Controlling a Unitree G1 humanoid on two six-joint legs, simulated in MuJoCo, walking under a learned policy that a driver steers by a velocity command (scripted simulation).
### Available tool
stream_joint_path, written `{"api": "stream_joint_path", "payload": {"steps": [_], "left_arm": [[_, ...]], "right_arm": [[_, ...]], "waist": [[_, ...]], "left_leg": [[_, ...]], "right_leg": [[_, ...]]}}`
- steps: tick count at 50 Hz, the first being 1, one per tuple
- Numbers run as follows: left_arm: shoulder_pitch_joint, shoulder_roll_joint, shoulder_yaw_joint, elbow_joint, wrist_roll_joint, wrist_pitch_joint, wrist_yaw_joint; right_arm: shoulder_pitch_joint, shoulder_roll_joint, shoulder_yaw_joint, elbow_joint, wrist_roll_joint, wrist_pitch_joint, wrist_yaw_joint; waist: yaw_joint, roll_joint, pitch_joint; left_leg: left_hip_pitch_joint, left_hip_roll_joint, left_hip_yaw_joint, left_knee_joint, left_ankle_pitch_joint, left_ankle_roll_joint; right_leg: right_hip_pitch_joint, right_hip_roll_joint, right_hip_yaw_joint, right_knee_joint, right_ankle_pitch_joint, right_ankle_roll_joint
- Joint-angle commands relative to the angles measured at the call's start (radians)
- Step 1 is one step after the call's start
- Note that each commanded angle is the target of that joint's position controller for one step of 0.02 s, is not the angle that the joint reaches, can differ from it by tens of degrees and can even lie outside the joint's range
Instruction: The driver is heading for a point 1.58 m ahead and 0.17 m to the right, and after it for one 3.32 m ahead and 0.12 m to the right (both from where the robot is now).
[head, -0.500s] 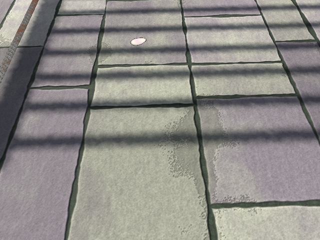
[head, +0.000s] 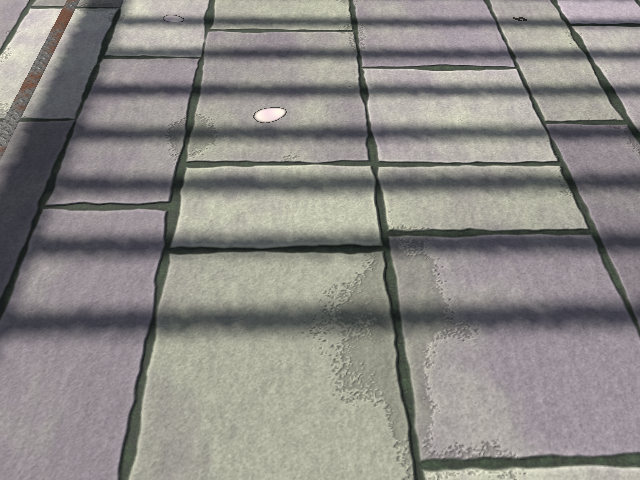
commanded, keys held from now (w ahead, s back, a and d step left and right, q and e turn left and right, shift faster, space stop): w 1.00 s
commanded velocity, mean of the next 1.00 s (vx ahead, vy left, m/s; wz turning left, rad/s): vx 0.45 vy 0.00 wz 0.00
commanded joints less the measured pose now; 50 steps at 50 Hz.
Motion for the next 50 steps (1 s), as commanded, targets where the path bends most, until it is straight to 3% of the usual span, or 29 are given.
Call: {"api": "stream_joint_path", "payload": {"steps": [1, 2, 3, 4, 5, 6, 7, 8, 9, 11, 13, 17, 20, 23, 25, 26, 27, 28, 29, 30, 31, 32, 33, 35, 37, 40, 45, 50], "left_arm": [[-0.051, 0.144, 0.026, -0.058, 0.003, -0.014, -0.01], [-0.114, 0.131, 0.021, -0.09, 0.007, -0.018, -0.015], [-0.118, 0.066, 0.004, -0.124, 0.007, -0.031, -0.017], [-0.132, 0.069, 0.003, -0.143, -0.004, -0.05, -0.021], [-0.157, 0.101, 0.013, -0.157, -0.025, -0.057, -0.028], [-0.154, 0.105, 0.017, -0.153, -0.031, -0.054, -0.032], [-0.153, 0.103, 0.025, -0.15, -0.022, -0.05, -0.03], [-0.153, 0.114, 0.037, -0.149, -0.01, -0.041, -0.026], [-0.147, 0.11, 0.044, -0.147, -0.008, -0.032, -0.027], [-0.178, 0.082, 0.045, -0.157, -0.004, -0.016, -0.029], [-0.27, 0.068, 0.041, -0.197, 0.001, -0.009, -0.026], [-0.453, 0.063, 0.029, -0.263, 0.002, -0.016, -0.033], [-0.533, 0.076, 0.025, -0.289, -0.004, -0.02, -0.048], [-0.578, 0.091, 0.024, -0.318, -0.006, -0.031, -0.066], [-0.525, 0.124, 0.037, -0.315, -0.006, -0.038, -0.073], [-0.439, 0.155, 0.054, -0.294, -0.006, -0.039, -0.071], [-0.258, 0.198, 0.079, -0.238, -0.008, -0.037, -0.065], [-0.058, 0.269, 0.102, -0.191, 0.001, -0.032, -0.054], [0.026, 0.34, 0.111, -0.167, 0.027, -0.031, -0.058], [-0.005, 0.251, 0.085, -0.168, 0.023, -0.036, -0.063], [-0.113, 0.201, 0.069, -0.182, 0.014, -0.043, -0.063], [-0.218, 0.161, 0.053, -0.207, 0.014, -0.047, -0.066], [-0.275, 0.136, 0.045, -0.213, 0.023, -0.051, -0.073], [-0.286, 0.103, 0.033, -0.193, 0.033, -0.055, -0.08], [-0.245, 0.124, 0.035, -0.168, 0.03, -0.057, -0.073], [-0.183, 0.169, 0.043, -0.149, 0.031, -0.052, -0.049], [-0.093, 0.184, 0.042, -0.132, 0.021, -0.037, -0.027], [-0.007, 0.192, 0.045, -0.098, 0.013, -0.021, -0.024]], "right_arm": [[0.028, -0.075, -0.025, -0.04, 0.011, -0.043, 0.019], [0.196, -0.135, -0.052, 0.014, 0.005, -0.04, 0.02], [0.364, -0.255, -0.087, 0.044, 0.005, -0.038, 0.022], [0.363, -0.176, -0.052, 0.046, -0.02, -0.042, 0.026], [0.263, -0.118, -0.028, 0.022, -0.026, -0.05, 0.024], [0.176, -0.094, -0.015, -0.008, -0.025, -0.052, 0.025], [0.143, -0.086, -0.006, -0.018, -0.022, -0.05, 0.03], [0.133, -0.072, 0.003, -0.02, -0.024, -0.046, 0.029], [0.147, -0.064, 0.008, -0.014, -0.026, -0.038, 0.026], [0.203, -0.086, 0.01, 0.003, -0.031, -0.03, 0.014], [0.231, -0.122, 0.006, 0.005, -0.036, -0.026, 0.0], [0.245, -0.149, 0.0, -0.01, -0.037, -0.017, -0.016], [0.286, -0.156, -0.008, 0.0, -0.024, -0.016, -0.017], [0.29, -0.162, -0.016, 0.006, -0.018, -0.009, -0.019], [0.261, -0.184, -0.025, -0.004, -0.021, -0.004, -0.02], [0.245, -0.195, -0.029, -0.009, -0.026, 0.001, -0.019], [0.225, -0.183, -0.024, -0.017, -0.032, 0.008, -0.017], [0.216, -0.158, -0.01, -0.043, -0.042, 0.008, -0.014], [0.348, 0.002, 0.031, -0.051, -0.032, -0.013, -0.002], [0.301, -0.076, 0.016, -0.044, -0.002, -0.045, 0.003], [0.203, -0.144, -0.002, -0.084, 0.022, -0.06, 0.005], [0.137, -0.165, -0.006, -0.104, 0.019, -0.064, -0.003], [0.114, -0.159, -0.016, -0.106, 0.002, -0.058, -0.013], [0.168, -0.117, -0.021, -0.095, -0.009, -0.026, -0.018], [0.159, -0.102, -0.024, -0.102, -0.01, -0.006, -0.022], [0.025, -0.121, -0.034, -0.151, -0.022, 0.003, -0.026], [-0.143, -0.104, -0.032, -0.198, -0.023, -0.009, -0.014], [-0.287, -0.094, -0.019, -0.244, -0.012, -0.019, 0.011]], "waist": [[-0.092, -0.094, 0.114], [-0.162, 0.0, 0.053], [-0.205, 0.273, -0.019], [-0.172, 0.28, -0.049], [-0.115, 0.166, 0.028], [-0.073, 0.091, 0.046], [-0.049, 0.04, 0.067], [-0.032, 0.04, 0.065], [-0.024, 0.061, 0.064], [-0.024, 0.071, 0.072], [-0.037, 0.07, 0.097], [-0.075, 0.086, 0.127], [-0.092, 0.089, 0.148], [-0.077, 0.092, 0.152], [-0.028, 0.115, 0.095], [0.023, 0.136, 0.027], [0.111, 0.135, -0.075], [0.18, 0.057, -0.213], [0.094, -0.23, -0.377], [0.117, -0.194, -0.374], [0.086, -0.155, -0.2], [0.05, -0.051, -0.126], [0.013, -0.004, -0.078], [-0.042, -0.036, -0.056], [-0.053, -0.037, -0.018], [-0.03, -0.018, 0.033], [0.021, -0.026, 0.05], [0.069, -0.028, 0.087]], "left_leg": [[0.056, 0.0, 0.004, -0.134, 0.028, 0.041], [0.29, 0.045, -0.135, -0.225, 0.067, 0.079], [0.526, 0.256, -0.537, -0.388, 0.046, 0.205], [0.558, 0.395, -0.787, -0.508, 0.127, 0.241], [0.47, 0.404, -0.694, -0.493, 0.168, 0.208], [0.402, 0.361, -0.539, -0.5, 0.22, 0.172], [0.357, 0.319, -0.425, -0.517, 0.271, 0.144], [0.325, 0.27, -0.329, -0.531, 0.312, 0.107], [0.304, 0.232, -0.266, -0.545, 0.34, 0.088], [0.299, 0.211, -0.208, -0.561, 0.427, 0.085], [0.294, 0.22, -0.192, -0.583, 0.459, 0.097], [0.271, 0.213, -0.154, -0.616, 0.41, 0.091], [0.313, 0.239, -0.141, -0.617, 0.379, 0.093], [0.402, 0.278, -0.132, -0.571, 0.44, 0.08], [0.433, 0.284, -0.112, -0.478, 0.667, 0.06], [0.432, 0.272, -0.095, -0.369, 0.851, 0.047], [0.375, 0.224, -0.06, -0.165, 0.951, 0.022], [0.145, 0.169, -0.031, 0.154, 0.72, -0.014], [-0.223, -0.034, -0.056, 0.535, -0.034, -0.078], [-0.337, -0.024, -0.213, 0.695, -0.176, -0.052], [-0.42, 0.035, -0.187, 0.722, -0.108, -0.032], [-0.373, 0.098, -0.161, 0.675, -0.002, -0.024], [-0.314, 0.136, -0.147, 0.611, 0.062, -0.026], [-0.21, 0.175, -0.151, 0.531, 0.108, -0.025], [-0.219, 0.185, -0.133, 0.469, 0.123, -0.039], [-0.354, 0.199, -0.127, 0.321, 0.252, -0.072], [-0.393, 0.165, -0.095, 0.042, 0.459, -0.089], [-0.401, 0.129, -0.065, -0.116, 0.437, -0.084]], "right_leg": [[-0.131, -0.223, 0.219, -0.126, 0.429, -0.165], [-0.274, -0.108, 0.104, 0.09, 0.552, -0.106], [-0.529, 0.052, -0.047, 0.5, 0.42, -0.013], [-0.668, 0.064, 0.074, 0.734, -0.013, -0.029], [-0.72, 0.005, 0.128, 0.824, 0.02, -0.063], [-0.699, -0.048, 0.113, 0.808, 0.115, -0.08], [-0.687, -0.085, 0.092, 0.748, 0.185, -0.082], [-0.642, -0.114, 0.073, 0.683, 0.234, -0.08], [-0.61, -0.119, 0.05, 0.643, 0.262, -0.069], [-0.63, -0.12, 0.012, 0.589, 0.305, -0.043], [-0.685, -0.127, 0.0, 0.484, 0.359, -0.017], [-0.662, -0.102, -0.022, 0.204, 0.493, 0.002], [-0.646, -0.084, -0.031, 0.102, 0.522, -0.008], [-0.641, -0.076, -0.024, 0.033, 0.48, -0.045], [-0.516, -0.038, -0.047, 0.005, 0.425, -0.077], [-0.385, -0.001, -0.072, 0.008, 0.406, -0.097], [-0.163, 0.034, -0.091, 0.0, 0.402, -0.126], [0.16, -0.122, 0.093, 0.009, 0.355, -0.185], [0.466, -0.38, 0.619, -0.138, 0.114, -0.346], [0.438, -0.387, 0.791, -0.277, 0.035, -0.337], [0.295, -0.36, 0.627, -0.287, 0.087, -0.283], [0.125, -0.324, 0.472, -0.307, 0.208, -0.25], [-0.014, -0.283, 0.365, -0.331, 0.313, -0.227], [-0.138, -0.225, 0.246, -0.381, 0.372, -0.212], [-0.191, -0.208, 0.184, -0.42, 0.407, -0.227], [-0.16, -0.214, 0.161, -0.456, 0.416, -0.234], [-0.073, -0.191, 0.094, -0.457, 0.45, -0.194], [0.056, -0.221, 0.069, -0.415, 0.468, -0.188]]}}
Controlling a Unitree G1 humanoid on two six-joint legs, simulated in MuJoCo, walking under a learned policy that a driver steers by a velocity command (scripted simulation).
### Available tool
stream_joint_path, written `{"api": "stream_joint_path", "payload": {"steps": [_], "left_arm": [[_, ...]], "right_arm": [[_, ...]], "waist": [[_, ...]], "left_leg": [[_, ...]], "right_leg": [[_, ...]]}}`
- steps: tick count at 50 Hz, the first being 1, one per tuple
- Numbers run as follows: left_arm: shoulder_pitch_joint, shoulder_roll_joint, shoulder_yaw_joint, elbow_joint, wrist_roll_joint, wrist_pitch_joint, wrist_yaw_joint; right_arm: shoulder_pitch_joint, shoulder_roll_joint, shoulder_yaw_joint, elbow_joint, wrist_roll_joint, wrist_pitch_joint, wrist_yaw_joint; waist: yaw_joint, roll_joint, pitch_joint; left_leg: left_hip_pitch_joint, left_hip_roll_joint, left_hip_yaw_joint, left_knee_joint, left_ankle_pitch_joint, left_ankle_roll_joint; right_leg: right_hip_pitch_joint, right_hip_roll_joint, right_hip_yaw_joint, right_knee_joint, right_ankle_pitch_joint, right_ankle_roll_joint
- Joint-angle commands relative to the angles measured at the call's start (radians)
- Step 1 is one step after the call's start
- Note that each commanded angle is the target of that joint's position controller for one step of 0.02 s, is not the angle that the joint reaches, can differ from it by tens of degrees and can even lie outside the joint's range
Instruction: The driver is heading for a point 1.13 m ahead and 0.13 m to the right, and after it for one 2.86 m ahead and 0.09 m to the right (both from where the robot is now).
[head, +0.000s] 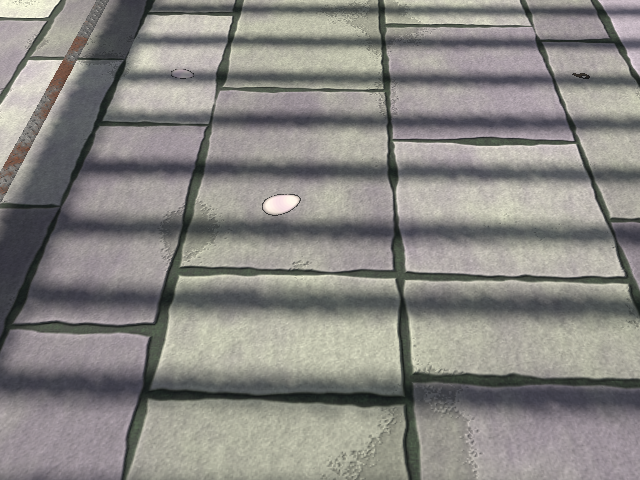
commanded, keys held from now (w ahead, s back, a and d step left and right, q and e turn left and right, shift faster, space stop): w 1.00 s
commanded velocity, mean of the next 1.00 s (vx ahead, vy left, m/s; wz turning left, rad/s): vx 0.50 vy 0.00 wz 0.00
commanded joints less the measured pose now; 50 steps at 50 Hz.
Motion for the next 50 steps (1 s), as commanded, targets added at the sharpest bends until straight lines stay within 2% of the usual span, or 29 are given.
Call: {"api": "stream_joint_path", "payload": {"steps": [1, 3, 5, 6, 7, 8, 9, 10, 11, 12, 13, 14, 16, 19, 25, 31, 33, 34, 35, 36, 37, 38, 39, 40, 41, 43, 45, 47, 50], "left_arm": [[0.066, 0.16, 0.033, -0.011, -0.005, 0.006, 0.008], [0.064, 0.171, 0.04, -0.006, -0.008, 0.014, 0.011], [0.033, 0.188, 0.047, -0.012, -0.01, 0.021, 0.013], [0.005, 0.192, 0.047, -0.019, -0.009, 0.026, 0.013], [-0.008, 0.167, 0.038, -0.029, -0.004, 0.029, 0.012], [0.006, 0.129, 0.019, -0.057, 0.018, 0.025, 0.011], [0.126, -0.008, -0.016, -0.051, 0.002, 0.0, -0.002], [0.051, 0.109, 0.009, -0.047, -0.024, -0.024, -0.004], [-0.043, 0.157, 0.021, -0.079, -0.041, -0.036, -0.006], [-0.087, 0.155, 0.023, -0.087, -0.035, -0.036, 0.002], [-0.107, 0.146, 0.031, -0.089, -0.019, -0.029, 0.009], [-0.085, 0.127, 0.034, -0.087, -0.014, -0.014, 0.009], [-0.061, 0.089, 0.032, -0.081, -0.014, 0.008, 0.01], [-0.157, 0.096, 0.038, -0.117, -0.003, 0.02, 0.014], [-0.359, 0.069, 0.03, -0.176, -0.003, 0.01, 0.0], [-0.498, 0.075, 0.019, -0.235, -0.015, -0.004, -0.033], [-0.471, 0.097, 0.025, -0.238, -0.017, -0.01, -0.042], [-0.417, 0.118, 0.035, -0.226, -0.016, -0.013, -0.043], [-0.301, 0.148, 0.053, -0.192, -0.013, -0.014, -0.039], [-0.118, 0.202, 0.079, -0.136, -0.009, -0.012, -0.032], [0.042, 0.294, 0.102, -0.106, 0.012, -0.01, -0.024], [0.067, 0.276, 0.091, -0.095, 0.002, -0.004, -0.027], [0.009, 0.207, 0.068, -0.102, -0.006, -0.007, -0.028], [-0.08, 0.167, 0.055, -0.125, -0.005, -0.007, -0.026], [-0.158, 0.142, 0.045, -0.137, 0.004, -0.011, -0.03], [-0.211, 0.097, 0.032, -0.136, 0.018, -0.018, -0.036], [-0.184, 0.113, 0.035, -0.117, 0.014, -0.022, -0.033], [-0.149, 0.147, 0.042, -0.102, 0.014, -0.023, -0.02], [-0.097, 0.155, 0.042, -0.084, 0.01, -0.014, -0.002]], "right_arm": [[-0.157, -0.047, 0.001, -0.097, 0.007, -0.022, 0.02], [-0.168, -0.057, 0.001, -0.113, 0.01, -0.03, 0.033], [-0.101, -0.089, -0.011, -0.103, 0.01, -0.036, 0.038], [0.001, -0.118, -0.027, -0.075, 0.008, -0.038, 0.036], [0.184, -0.17, -0.054, -0.017, 0.006, -0.037, 0.029], [0.375, -0.259, -0.076, 0.019, -0.008, -0.033, 0.017], [0.403, -0.289, -0.076, 0.036, -0.017, -0.031, 0.027], [0.366, -0.19, -0.05, 0.028, -0.008, -0.035, 0.029], [0.275, -0.146, -0.036, 0.008, -0.005, -0.038, 0.027], [0.188, -0.124, -0.026, -0.011, -0.009, -0.038, 0.029], [0.145, -0.098, -0.019, -0.015, -0.016, -0.039, 0.032], [0.136, -0.077, -0.011, -0.009, -0.026, -0.041, 0.035], [0.164, -0.082, -0.012, 0.012, -0.023, -0.043, 0.033], [0.215, -0.126, -0.022, 0.034, -0.022, -0.041, 0.014], [0.303, -0.134, -0.019, 0.064, -0.01, -0.026, -0.008], [0.379, -0.149, -0.03, 0.111, -0.001, -0.003, -0.015], [0.361, -0.162, -0.037, 0.112, 0.002, 0.005, -0.019], [0.34, -0.173, -0.04, 0.107, 0.002, 0.009, -0.02], [0.314, -0.171, -0.039, 0.101, 0.002, 0.014, -0.019], [0.305, -0.145, -0.028, 0.09, -0.004, 0.016, -0.019], [0.383, -0.069, -0.004, 0.069, -0.017, 0.006, -0.013], [0.426, -0.005, 0.018, 0.082, -0.007, -0.02, -0.005], [0.347, -0.108, -0.008, 0.067, 0.019, -0.041, 0.001], [0.259, -0.139, -0.014, 0.037, 0.034, -0.051, 0.001], [0.216, -0.132, -0.017, 0.031, 0.024, -0.049, -0.006], [0.24, -0.103, -0.027, 0.039, 0.006, -0.021, -0.015], [0.259, -0.068, -0.025, 0.045, 0.004, 0.0, -0.018], [0.195, -0.078, -0.03, 0.021, -0.003, 0.008, -0.022], [0.093, -0.075, -0.033, -0.011, -0.011, 0.005, -0.018]], "waist": [[0.015, -0.09, 0.111], [0.003, -0.103, 0.109], [-0.047, -0.127, 0.065], [-0.107, -0.133, 0.001], [-0.185, -0.114, -0.109], [-0.231, 0.035, -0.271], [-0.152, 0.291, -0.381], [-0.18, 0.169, -0.313], [-0.163, 0.117, -0.182], [-0.126, 0.02, -0.116], [-0.099, 0.001, -0.064], [-0.069, 0.023, -0.055], [-0.05, 0.032, -0.032], [-0.06, 0.009, 0.017], [-0.116, 0.019, 0.061], [-0.146, 0.027, 0.107], [-0.116, 0.042, 0.086], [-0.082, 0.058, 0.05], [-0.017, 0.06, -0.019], [0.056, 0.034, -0.133], [0.053, -0.143, -0.296], [0.034, -0.322, -0.4], [0.042, -0.238, -0.298], [0.021, -0.183, -0.175], [-0.015, -0.096, -0.094], [-0.077, -0.11, -0.043], [-0.094, -0.112, -0.02], [-0.089, -0.094, 0.014], [-0.065, -0.086, 0.035]], "left_leg": [[-0.064, -0.021, 0.021, -0.077, -0.03, 0.009], [-0.04, -0.032, 0.024, -0.113, -0.097, 0.031], [0.096, -0.068, 0.051, -0.14, -0.16, 0.06], [0.248, -0.106, 0.083, -0.157, -0.163, 0.081], [0.501, -0.112, 0.08, -0.149, -0.141, 0.114], [0.82, 0.106, -0.18, -0.136, -0.136, 0.184], [1.096, 0.289, -0.657, -0.288, -0.326, 0.331], [1.043, 0.255, -0.658, -0.339, -0.399, 0.286], [0.907, 0.226, -0.499, -0.351, -0.332, 0.241], [0.755, 0.19, -0.382, -0.378, -0.217, 0.22], [0.639, 0.154, -0.299, -0.409, -0.147, 0.211], [0.575, 0.127, -0.246, -0.439, -0.122, 0.203], [0.519, 0.105, -0.184, -0.483, -0.079, 0.214], [0.523, 0.106, -0.135, -0.52, -0.022, 0.223], [0.574, 0.065, -0.04, -0.542, -0.04, 0.179], [0.747, 0.133, -0.04, -0.472, -0.013, 0.172], [0.781, 0.151, -0.04, -0.418, 0.091, 0.155], [0.78, 0.145, -0.03, -0.359, 0.237, 0.144], [0.757, 0.112, 0.001, -0.229, 0.393, 0.124], [0.642, 0.055, 0.04, -0.011, 0.376, 0.093], [0.287, -0.06, 0.087, 0.377, 0.016, 0.034], [0.04, -0.19, -0.011, 0.63, -0.635, 0.006], [-0.062, -0.125, -0.102, 0.727, -0.627, 0.031], [-0.089, -0.07, -0.068, 0.717, -0.545, 0.049], [-0.047, -0.022, -0.045, 0.649, -0.453, 0.049], [0.071, 0.028, -0.051, 0.549, -0.372, 0.048], [0.093, 0.036, -0.039, 0.49, -0.343, 0.037], [0.026, 0.043, -0.035, 0.401, -0.261, 0.017], [-0.047, 0.039, -0.028, 0.238, -0.107, -0.005]], "right_leg": [[0.026, -0.306, 0.134, -0.028, 0.209, -0.143], [0.071, -0.333, 0.139, 0.016, 0.26, -0.134], [0.081, -0.337, 0.131, 0.095, 0.447, -0.114], [0.064, -0.309, 0.102, 0.211, 0.623, -0.095], [-0.023, -0.252, 0.06, 0.42, 0.673, -0.066], [-0.258, -0.178, 0.008, 0.771, 0.344, -0.027], [-0.633, 0.003, 0.081, 1.063, -0.336, 0.02], [-0.741, -0.053, 0.196, 1.175, -0.345, -0.004], [-0.787, -0.104, 0.169, 1.174, -0.249, -0.021], [-0.737, -0.159, 0.141, 1.128, -0.15, -0.018], [-0.694, -0.189, 0.133, 1.07, -0.095, -0.012], [-0.634, -0.213, 0.139, 1.034, -0.059, -0.012], [-0.607, -0.222, 0.125, 0.978, -0.037, -0.001], [-0.705, -0.232, 0.116, 0.851, 0.073, 0.028], [-0.714, -0.191, 0.073, 0.52, 0.323, 0.042], [-0.737, -0.16, 0.062, 0.37, 0.241, 0.012], [-0.666, -0.141, 0.049, 0.342, 0.171, -0.013], [-0.569, -0.113, 0.027, 0.334, 0.142, -0.029], [-0.403, -0.076, -0.004, 0.317, 0.147, -0.051], [-0.134, -0.095, 0.023, 0.338, 0.175, -0.087], [0.264, -0.347, 0.377, 0.342, 0.124, -0.206], [0.416, -0.483, 0.776, 0.164, -0.009, -0.3], [0.334, -0.444, 0.712, 0.133, -0.083, -0.25], [0.185, -0.412, 0.558, 0.117, -0.04, -0.21], [0.021, -0.374, 0.447, 0.081, 0.043, -0.19], [-0.152, -0.313, 0.327, 0.02, 0.114, -0.166], [-0.209, -0.297, 0.27, -0.026, 0.15, -0.18], [-0.206, -0.297, 0.236, -0.055, 0.189, -0.188], [-0.156, -0.284, 0.19, -0.066, 0.228, -0.17]]}}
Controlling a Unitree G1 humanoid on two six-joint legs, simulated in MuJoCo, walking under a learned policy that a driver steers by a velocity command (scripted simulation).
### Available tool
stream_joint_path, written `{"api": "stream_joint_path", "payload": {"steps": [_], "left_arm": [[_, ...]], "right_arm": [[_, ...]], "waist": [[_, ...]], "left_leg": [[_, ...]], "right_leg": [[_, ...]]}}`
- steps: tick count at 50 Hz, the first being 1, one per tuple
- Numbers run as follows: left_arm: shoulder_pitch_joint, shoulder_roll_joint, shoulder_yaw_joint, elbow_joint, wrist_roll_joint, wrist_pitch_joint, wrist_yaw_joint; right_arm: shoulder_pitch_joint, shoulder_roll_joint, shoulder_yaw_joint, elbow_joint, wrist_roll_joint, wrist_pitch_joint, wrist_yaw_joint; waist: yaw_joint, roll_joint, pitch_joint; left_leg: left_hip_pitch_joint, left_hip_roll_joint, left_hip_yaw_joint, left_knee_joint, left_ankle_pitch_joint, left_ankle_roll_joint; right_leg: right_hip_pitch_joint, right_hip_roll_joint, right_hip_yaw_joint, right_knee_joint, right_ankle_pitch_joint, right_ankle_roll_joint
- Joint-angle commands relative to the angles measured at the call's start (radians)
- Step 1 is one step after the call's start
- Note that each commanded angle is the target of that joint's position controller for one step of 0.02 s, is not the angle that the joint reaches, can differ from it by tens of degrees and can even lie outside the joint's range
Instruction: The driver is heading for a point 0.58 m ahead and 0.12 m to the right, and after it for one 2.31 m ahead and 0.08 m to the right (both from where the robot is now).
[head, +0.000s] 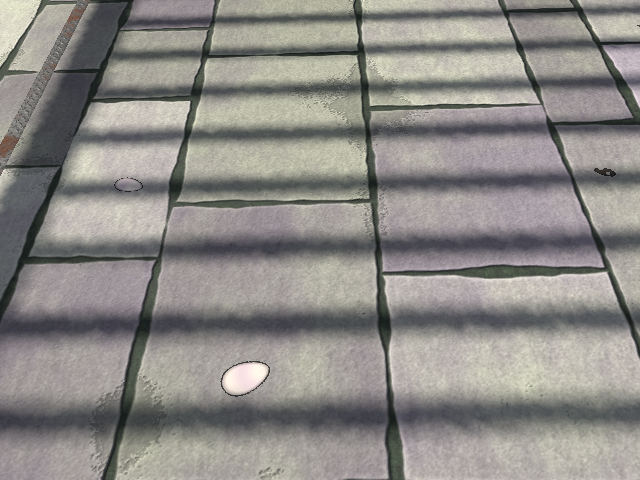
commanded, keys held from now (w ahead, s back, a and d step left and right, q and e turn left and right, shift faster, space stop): w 0.30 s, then w+e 0.44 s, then e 0.26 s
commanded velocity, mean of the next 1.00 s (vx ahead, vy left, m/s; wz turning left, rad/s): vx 0.45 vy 0.00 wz -0.28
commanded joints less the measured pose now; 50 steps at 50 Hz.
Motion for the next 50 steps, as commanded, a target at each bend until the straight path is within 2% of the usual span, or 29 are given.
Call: {"api": "stream_joint_path", "payload": {"steps": [1, 5, 8, 10, 12, 13, 14, 15, 16, 17, 18, 19, 20, 21, 23, 26, 29, 32, 37, 39, 41, 42, 43, 44, 45, 46, 47, 48, 50], "left_arm": [[-0.016, 0.151, 0.026, -0.05, -0.005, -0.01, 0.019], [0.053, 0.159, 0.026, -0.023, -0.015, -0.004, 0.024], [0.103, 0.165, 0.03, 0.004, -0.018, 0.009, 0.026], [0.114, 0.173, 0.036, 0.016, -0.021, 0.02, 0.029], [0.095, 0.187, 0.042, 0.017, -0.024, 0.028, 0.033], [0.071, 0.197, 0.045, 0.011, -0.025, 0.031, 0.034], [0.046, 0.189, 0.042, 0.005, -0.026, 0.036, 0.033], [0.038, 0.159, 0.029, -0.01, -0.017, 0.036, 0.033], [0.144, 0.053, -0.003, -0.023, -0.01, 0.02, 0.023], [0.142, 0.046, -0.01, -0.01, -0.022, -0.005, 0.018], [0.055, 0.144, 0.019, -0.031, -0.055, -0.018, 0.015], [-0.01, 0.157, 0.022, -0.051, -0.063, -0.02, 0.019], [-0.042, 0.148, 0.028, -0.055, -0.052, -0.013, 0.027], [-0.026, 0.135, 0.036, -0.048, -0.045, 0.004, 0.033], [0.022, 0.082, 0.034, -0.032, -0.045, 0.035, 0.032], [-0.033, 0.08, 0.042, -0.058, -0.04, 0.054, 0.035], [-0.102, 0.078, 0.046, -0.085, -0.03, 0.049, 0.025], [-0.196, 0.062, 0.037, -0.121, -0.025, 0.045, 0.006], [-0.343, 0.042, 0.019, -0.206, -0.026, 0.046, -0.026], [-0.338, 0.057, 0.025, -0.234, -0.02, 0.047, -0.04], [-0.212, 0.11, 0.049, -0.226, -0.019, 0.044, -0.048], [-0.071, 0.162, 0.075, -0.196, -0.023, 0.041, -0.045], [0.038, 0.237, 0.105, -0.175, -0.018, 0.044, -0.022], [0.016, 0.342, 0.114, -0.181, -0.007, 0.053, 0.002], [0.042, 0.326, 0.101, -0.226, 0.006, 0.048, -0.006], [0.021, 0.27, 0.088, -0.243, 0.007, 0.048, -0.008], [-0.057, 0.224, 0.077, -0.25, -0.016, 0.045, -0.005], [-0.122, 0.191, 0.067, -0.267, -0.026, 0.046, -0.001], [-0.173, 0.178, 0.062, -0.287, -0.006, 0.052, 0.005]], "right_arm": [[-0.021, -0.041, -0.011, -0.048, -0.005, -0.005, 0.004], [-0.153, -0.021, 0.002, -0.084, 0.003, -0.012, 0.018], [-0.23, -0.022, 0.01, -0.114, 0.009, -0.018, 0.034], [-0.257, -0.029, 0.012, -0.134, 0.012, -0.025, 0.047], [-0.222, -0.053, 0.006, -0.134, 0.015, -0.032, 0.056], [-0.16, -0.077, -0.005, -0.119, 0.013, -0.034, 0.055], [-0.027, -0.11, -0.025, -0.078, 0.009, -0.035, 0.052], [0.16, -0.169, -0.05, -0.025, 0.001, -0.034, 0.043], [0.3, -0.267, -0.075, 0.0, -0.017, -0.03, 0.036], [0.31, -0.208, -0.052, 0.002, -0.01, -0.027, 0.037], [0.238, -0.148, -0.033, -0.006, -0.005, -0.031, 0.035], [0.148, -0.112, -0.021, -0.028, -0.005, -0.033, 0.033], [0.078, -0.077, -0.01, -0.033, -0.012, -0.038, 0.037], [0.04, -0.047, -0.001, -0.033, -0.019, -0.045, 0.038], [0.035, -0.039, -0.001, -0.016, -0.027, -0.049, 0.039], [0.067, -0.078, -0.012, 0.005, -0.033, -0.055, 0.021], [0.092, -0.087, -0.013, 0.014, -0.034, -0.05, 0.004], [0.111, -0.099, -0.013, 0.016, -0.027, -0.045, -0.008], [0.205, -0.125, -0.024, 0.043, -0.011, -0.014, -0.016], [0.165, -0.147, -0.031, 0.027, -0.006, 0.006, -0.023], [0.134, -0.179, -0.039, 0.005, 0.004, 0.025, -0.036], [0.108, -0.186, -0.039, -0.007, 0.01, 0.029, -0.037], [0.108, -0.182, -0.036, -0.023, 0.007, 0.02, -0.034], [0.202, -0.033, 0.003, -0.055, -0.06, -0.001, -0.016], [0.234, -0.065, 0.012, -0.074, -0.022, -0.033, 0.002], [0.099, -0.116, -0.004, -0.098, 0.02, -0.045, 0.006], [0.048, -0.109, -0.002, -0.118, 0.023, -0.044, 0.0], [0.042, -0.117, -0.008, -0.101, 0.001, -0.032, -0.013], [0.064, -0.139, -0.023, -0.114, -0.015, 0.005, -0.025]], "waist": [[-0.028, -0.095, 0.031], [0.017, -0.096, 0.062], [0.041, -0.095, 0.088], [0.037, -0.104, 0.095], [0.003, -0.123, 0.07], [-0.036, -0.138, 0.03], [-0.107, -0.132, -0.048], [-0.178, -0.093, -0.175], [-0.161, 0.12, -0.333], [-0.165, 0.201, -0.408], [-0.162, 0.135, -0.269], [-0.132, 0.079, -0.163], [-0.1, 0.026, -0.089], [-0.063, 0.045, -0.05], [-0.032, 0.063, -0.023], [-0.027, 0.03, 0.022], [-0.039, 0.018, 0.038], [-0.066, 0.007, 0.063], [-0.115, -0.012, 0.113], [-0.083, 0.014, 0.104], [-0.01, 0.064, 0.004], [0.063, 0.059, -0.073], [0.118, -0.017, -0.145], [-0.015, -0.31, -0.24], [0.011, -0.231, -0.489], [0.058, -0.115, -0.421], [0.028, -0.07, -0.275], [-0.007, -0.008, -0.185], [-0.065, -0.031, -0.135]], "left_leg": [[-0.052, 0.013, -0.009, -0.143, 0.164, -0.017], [-0.023, -0.025, 0.028, -0.326, 0.257, -0.017], [-0.05, -0.041, 0.036, -0.4, 0.212, -0.007], [-0.049, -0.049, 0.035, -0.435, 0.152, 0.011], [0.033, -0.072, 0.05, -0.462, 0.082, 0.038], [0.141, -0.103, 0.076, -0.472, 0.059, 0.054], [0.327, -0.138, 0.105, -0.492, 0.073, 0.079], [0.622, -0.076, 0.036, -0.456, 0.102, 0.124], [1.044, 0.196, -0.389, -0.485, -0.018, 0.269], [1.096, 0.282, -0.675, -0.642, -0.096, 0.306], [0.98, 0.249, -0.541, -0.657, -0.14, 0.248], [0.823, 0.218, -0.39, -0.681, -0.101, 0.207], [0.675, 0.179, -0.286, -0.726, -0.062, 0.183], [0.58, 0.142, -0.199, -0.765, -0.033, 0.158], [0.484, 0.114, -0.103, -0.818, 0.01, 0.152], [0.484, 0.114, -0.004, -0.852, 0.108, 0.157], [0.533, 0.106, 0.077, -0.859, 0.171, 0.142], [0.557, 0.096, 0.158, -0.871, 0.188, 0.122], [0.75, 0.153, 0.217, -0.805, 0.298, 0.117], [0.764, 0.153, 0.258, -0.695, 0.611, 0.095], [0.757, 0.137, 0.272, -0.482, 0.95, 0.064], [0.707, 0.106, 0.277, -0.299, 0.926, 0.034], [0.529, 0.047, 0.28, -0.027, 0.643, -0.032], [0.148, -0.12, 0.236, 0.337, -0.492, -0.093], [0.027, -0.199, -0.004, 0.53, -0.608, -0.098], [-0.022, -0.147, -0.062, 0.528, -0.513, -0.074], [-0.063, -0.108, -0.045, 0.442, -0.409, -0.062], [-0.026, -0.073, -0.039, 0.378, -0.352, -0.069], [0.097, -0.052, -0.047, 0.293, -0.308, -0.072]], "right_leg": [[0.005, -0.269, 0.179, -0.159, 0.164, -0.134], [0.054, -0.26, 0.135, -0.16, 0.143, -0.114], [0.153, -0.294, 0.133, -0.122, 0.165, -0.117], [0.211, -0.325, 0.141, -0.081, 0.209, -0.11], [0.24, -0.341, 0.14, -0.024, 0.329, -0.092], [0.237, -0.332, 0.127, 0.042, 0.487, -0.079], [0.205, -0.29, 0.09, 0.191, 0.628, -0.057], [0.054, -0.236, 0.051, 0.429, 0.548, -0.024], [-0.37, -0.08, 0.007, 0.839, 0.131, 0.05], [-0.526, -0.011, 0.161, 1.023, -0.428, 0.048], [-0.612, -0.071, 0.213, 1.1, -0.393, 0.026], [-0.614, -0.13, 0.18, 1.072, -0.301, 0.014], [-0.57, -0.17, 0.165, 1.005, -0.22, 0.015], [-0.51, -0.201, 0.172, 0.949, -0.167, 0.014], [-0.44, -0.214, 0.173, 0.914, -0.119, 0.017], [-0.53, -0.211, 0.195, 0.838, -0.003, 0.032], [-0.589, -0.194, 0.199, 0.694, 0.145, 0.044], [-0.568, -0.184, 0.129, 0.542, 0.242, 0.045], [-0.64, -0.17, 0.053, 0.41, 0.162, 0.02], [-0.564, -0.124, -0.01, 0.372, 0.073, 0.001], [-0.367, -0.039, -0.071, 0.371, 0.0, -0.03], [-0.175, -0.002, -0.066, 0.289, 0.081, -0.06], [0.074, -0.052, 0.053, 0.211, 0.313, -0.107], [0.406, -0.312, 0.405, 0.345, 0.871, -0.234], [0.543, -0.464, 0.758, 0.232, 0.76, -0.404], [0.472, -0.408, 0.64, 0.184, 0.72, -0.35], [0.327, -0.357, 0.516, 0.161, 0.633, -0.295], [0.169, -0.317, 0.451, 0.127, 0.58, -0.258], [-0.041, -0.279, 0.401, 0.078, 0.548, -0.242]]}}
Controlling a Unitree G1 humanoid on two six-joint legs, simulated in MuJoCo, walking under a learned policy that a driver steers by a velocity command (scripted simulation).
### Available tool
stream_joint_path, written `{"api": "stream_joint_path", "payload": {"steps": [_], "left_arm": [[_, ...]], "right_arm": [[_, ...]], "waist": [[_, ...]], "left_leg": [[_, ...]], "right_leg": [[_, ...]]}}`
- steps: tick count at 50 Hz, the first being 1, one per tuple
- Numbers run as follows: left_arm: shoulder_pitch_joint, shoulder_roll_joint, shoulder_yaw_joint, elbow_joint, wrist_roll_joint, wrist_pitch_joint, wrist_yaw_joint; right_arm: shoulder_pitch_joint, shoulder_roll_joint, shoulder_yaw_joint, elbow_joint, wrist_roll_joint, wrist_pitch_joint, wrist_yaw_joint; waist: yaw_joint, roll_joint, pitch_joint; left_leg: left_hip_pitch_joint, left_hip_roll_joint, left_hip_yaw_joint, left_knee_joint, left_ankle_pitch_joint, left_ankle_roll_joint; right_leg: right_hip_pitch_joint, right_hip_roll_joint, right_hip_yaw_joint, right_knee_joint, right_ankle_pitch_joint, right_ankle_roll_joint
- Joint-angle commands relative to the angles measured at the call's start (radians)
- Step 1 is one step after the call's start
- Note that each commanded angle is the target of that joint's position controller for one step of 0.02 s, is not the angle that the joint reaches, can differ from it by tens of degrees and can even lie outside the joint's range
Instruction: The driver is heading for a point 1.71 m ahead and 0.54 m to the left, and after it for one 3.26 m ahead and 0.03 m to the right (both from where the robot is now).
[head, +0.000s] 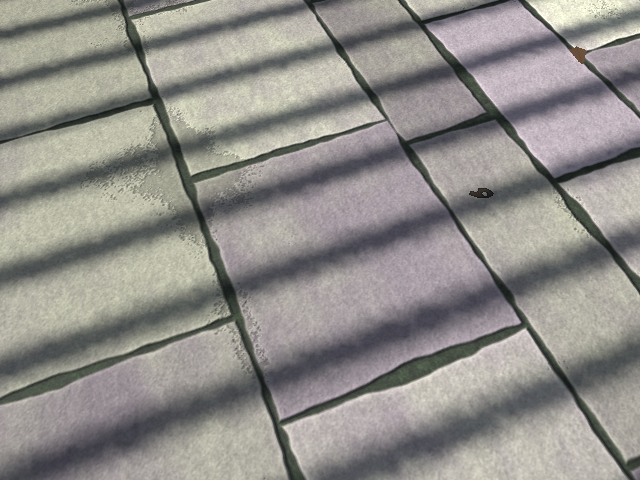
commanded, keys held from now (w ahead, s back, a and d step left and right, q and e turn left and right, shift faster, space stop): e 0.14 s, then q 0.86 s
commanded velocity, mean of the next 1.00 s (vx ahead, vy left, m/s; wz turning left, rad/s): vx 0.04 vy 0.00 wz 0.16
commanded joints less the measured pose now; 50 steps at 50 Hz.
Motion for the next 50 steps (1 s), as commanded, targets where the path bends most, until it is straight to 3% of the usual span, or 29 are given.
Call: {"api": "stream_joint_path", "payload": {"steps": [1, 4, 7, 11, 14, 16, 17, 18, 19, 20, 21, 25, 27, 28, 29, 30, 31, 32, 34, 37, 40, 42, 43, 44, 45, 46, 47, 49, 50], "left_arm": [[0.006, 0.13, 0.03, -0.082, 0.012, -0.008, 0.012], [0.024, 0.166, 0.041, -0.088, 0.007, -0.001, 0.027], [0.025, 0.171, 0.041, -0.104, -0.007, 0.026, 0.047], [0.016, 0.112, 0.01, -0.101, 0.016, 0.04, 0.058], [0.026, 0.057, -0.022, -0.072, 0.037, 0.03, 0.042], [0.041, 0.055, -0.031, -0.052, 0.03, 0.02, 0.034], [0.079, 0.061, -0.031, -0.048, 0.036, 0.011, 0.035], [0.157, 0.091, -0.019, -0.042, 0.045, 0.005, 0.038], [0.145, 0.087, -0.018, -0.043, 0.042, 0.005, 0.045], [0.091, 0.099, -0.015, -0.055, 0.037, 0.011, 0.052], [0.057, 0.101, -0.01, -0.065, 0.029, 0.022, 0.058], [0.063, 0.08, 0.003, -0.078, 0.019, 0.05, 0.062], [0.082, 0.088, 0.015, -0.076, 0.018, 0.05, 0.062], [0.086, 0.106, 0.022, -0.078, 0.019, 0.052, 0.064], [0.096, 0.129, 0.029, -0.082, 0.025, 0.052, 0.065], [0.08, 0.132, 0.028, -0.093, 0.029, 0.047, 0.067], [0.083, 0.122, 0.022, -0.108, 0.033, 0.036, 0.071], [0.064, 0.121, 0.02, -0.119, 0.03, 0.027, 0.075], [0.011, 0.138, 0.026, -0.121, 0.01, 0.023, 0.077], [0.026, 0.161, 0.036, -0.109, 0.009, 0.043, 0.079], [0.051, 0.187, 0.046, -0.1, -0.004, 0.052, 0.074], [0.038, 0.187, 0.045, -0.096, -0.023, 0.048, 0.07], [0.074, 0.163, 0.039, -0.08, -0.023, 0.04, 0.064], [0.107, 0.127, 0.031, -0.082, 0.009, 0.031, 0.057], [0.073, 0.069, 0.005, -0.139, 0.059, 0.025, 0.05], [-0.004, 0.119, 0.018, -0.154, 0.028, 0.022, 0.052], [-0.03, 0.141, 0.024, -0.154, -0.001, 0.028, 0.057], [-0.009, 0.15, 0.033, -0.126, 0.014, 0.045, 0.077], [0.008, 0.152, 0.035, -0.124, 0.02, 0.049, 0.079]], "right_arm": [[0.078, -0.112, -0.034, -0.061, -0.011, 0.024, -0.016], [0.06, -0.085, -0.027, -0.079, -0.02, 0.041, -0.028], [0.004, -0.088, -0.025, -0.102, -0.018, 0.053, -0.029], [-0.03, -0.077, -0.014, -0.103, -0.008, 0.057, -0.015], [-0.02, -0.07, -0.007, -0.093, -0.008, 0.044, 0.002], [-0.006, -0.073, -0.006, -0.091, -0.015, 0.031, 0.014], [-0.02, -0.123, -0.013, -0.105, -0.027, 0.027, 0.013], [-0.05, -0.206, -0.029, -0.125, -0.029, 0.031, 0.009], [-0.054, -0.188, -0.031, -0.121, -0.022, 0.041, 0.011], [-0.051, -0.153, -0.026, -0.124, -0.011, 0.046, 0.016], [-0.045, -0.146, -0.026, -0.125, -0.006, 0.049, 0.017], [-0.024, -0.162, -0.039, -0.151, 0.003, 0.056, 0.009], [-0.038, -0.141, -0.038, -0.175, 0.01, 0.066, 0.003], [-0.044, -0.125, -0.035, -0.189, 0.014, 0.07, 0.003], [-0.039, -0.11, -0.03, -0.199, 0.012, 0.074, 0.008], [-0.029, -0.103, -0.03, -0.208, 0.003, 0.076, 0.013], [-0.043, -0.127, -0.041, -0.215, 0.0, 0.079, 0.018], [-0.031, -0.136, -0.051, -0.209, 0.009, 0.086, 0.018], [-0.028, -0.102, -0.04, -0.206, 0.016, 0.1, 0.016], [-0.064, -0.063, -0.02, -0.239, 0.022, 0.102, 0.034], [-0.062, -0.088, -0.027, -0.265, 0.027, 0.106, 0.056], [-0.005, -0.101, -0.04, -0.256, 0.02, 0.111, 0.062], [0.042, -0.126, -0.054, -0.245, 0.014, 0.113, 0.053], [0.093, -0.218, -0.083, -0.252, 0.012, 0.112, 0.037], [0.108, -0.319, -0.093, -0.286, -0.015, 0.106, 0.028], [0.144, -0.272, -0.08, -0.286, -0.038, 0.086, 0.043], [0.094, -0.25, -0.071, -0.286, -0.034, 0.07, 0.047], [-0.001, -0.189, -0.055, -0.293, 0.004, 0.071, 0.032], [-0.027, -0.189, -0.052, -0.3, 0.006, 0.077, 0.026]], "waist": [[-0.039, -0.015, -0.209], [-0.039, -0.053, -0.227], [-0.019, -0.082, -0.245], [0.008, -0.125, -0.224], [0.009, -0.136, -0.213], [-0.015, -0.111, -0.184], [0.011, -0.064, -0.186], [0.082, 0.054, -0.188], [0.079, 0.157, -0.197], [0.055, 0.177, -0.179], [0.041, 0.181, -0.164], [0.028, 0.159, -0.172], [0.024, 0.072, -0.184], [0.017, -0.017, -0.169], [0.015, -0.122, -0.155], [0.011, -0.207, -0.162], [0.024, -0.162, -0.16], [0.012, -0.086, -0.154], [-0.005, -0.071, -0.118], [0.024, -0.132, -0.143], [0.034, -0.177, -0.174], [-0.004, -0.171, -0.179], [-0.017, -0.131, -0.189], [-0.021, 0.047, -0.217], [-0.007, 0.297, -0.25], [-0.088, 0.181, -0.338], [-0.06, 0.124, -0.259], [-0.01, 0.069, -0.18], [0.013, 0.081, -0.174]], "left_leg": [[-0.085, 0.044, -0.05, -0.068, 0.057, -0.005], [-0.091, 0.016, -0.041, -0.21, 0.131, -0.029], [-0.106, 0.0, -0.056, -0.327, 0.224, -0.047], [-0.038, 0.026, -0.045, -0.475, 0.308, -0.047], [0.106, 0.026, -0.024, -0.61, 0.295, -0.019], [0.211, 0.006, -0.002, -0.827, 0.448, 0.025], [0.253, 0.062, -0.078, -0.838, 0.661, 0.053], [0.273, 0.132, -0.157, -0.798, 0.825, 0.111], [0.228, 0.158, -0.204, -0.828, 0.737, 0.172], [0.191, 0.162, -0.257, -0.859, 0.625, 0.192], [0.172, 0.159, -0.282, -0.867, 0.574, 0.191], [0.14, 0.129, -0.309, -0.828, 0.559, 0.183], [0.077, 0.063, -0.243, -0.75, 0.509, 0.141], [0.008, 0.003, -0.172, -0.672, 0.425, 0.103], [-0.083, -0.058, -0.093, -0.567, 0.295, 0.064], [-0.147, -0.067, -0.033, -0.416, 0.015, 0.041], [-0.204, -0.037, -0.05, -0.223, -0.118, 0.027], [-0.234, -0.023, -0.072, -0.116, -0.117, 0.015], [-0.258, 0.016, -0.061, -0.179, -0.01, -0.003], [-0.131, 0.005, 0.03, -0.359, 0.091, -0.019], [0.008, -0.028, 0.093, -0.549, 0.144, 0.0], [0.137, -0.061, 0.133, -0.737, 0.283, 0.038], [0.256, -0.079, 0.11, -0.832, 0.386, 0.071], [0.455, 0.059, -0.103, -0.856, 0.726, 0.136], [0.561, 0.342, -0.491, -0.833, 1.129, 0.339], [0.515, 0.377, -0.538, -0.89, 1.003, 0.444], [0.456, 0.311, -0.447, -0.905, 0.868, 0.398], [0.344, 0.21, -0.339, -0.919, 0.674, 0.293], [0.276, 0.179, -0.312, -0.931, 0.643, 0.279]], "right_leg": [[0.205, -0.289, 0.327, -0.18, 0.543, -0.215], [0.175, -0.253, 0.288, -0.167, 0.58, -0.195], [0.187, -0.229, 0.313, -0.16, 0.375, -0.155], [0.173, -0.228, 0.286, -0.166, 0.18, -0.122], [0.155, -0.241, 0.267, -0.127, 0.208, -0.114], [0.152, -0.215, 0.247, -0.078, 0.177, -0.061], [0.157, -0.172, 0.231, -0.039, 0.093, -0.012], [0.133, -0.084, 0.164, 0.024, -0.061, 0.027], [0.155, -0.039, 0.087, 0.062, -0.144, 0.065], [0.165, -0.04, 0.064, 0.076, -0.153, 0.083], [0.162, -0.045, 0.052, 0.089, -0.147, 0.082], [0.181, -0.056, 0.051, 0.081, -0.129, 0.054], [0.236, -0.108, 0.093, 0.012, -0.068, 0.025], [0.266, -0.173, 0.161, -0.049, -0.003, -0.01], [0.31, -0.296, 0.286, -0.113, 0.124, -0.077], [0.339, -0.441, 0.4, -0.144, 0.288, -0.163], [0.356, -0.512, 0.443, -0.149, 0.429, -0.223], [0.363, -0.51, 0.404, -0.137, 0.479, -0.225], [0.37, -0.434, 0.261, -0.135, 0.448, -0.152], [0.353, -0.358, 0.101, -0.125, 0.462, -0.111], [0.355, -0.367, 0.045, -0.095, 0.414, -0.088], [0.318, -0.362, 0.006, -0.022, 0.329, -0.04], [0.255, -0.329, -0.04, 0.068, 0.246, 0.012], [0.057, -0.255, -0.119, 0.295, -0.002, 0.106], [-0.228, -0.117, -0.084, 0.586, -0.61, 0.183], [-0.256, -0.099, 0.078, 0.728, -0.613, 0.183], [-0.278, -0.117, 0.095, 0.757, -0.524, 0.169], [-0.261, -0.145, 0.105, 0.679, -0.368, 0.166], [-0.202, -0.135, 0.099, 0.66, -0.319, 0.17]]}}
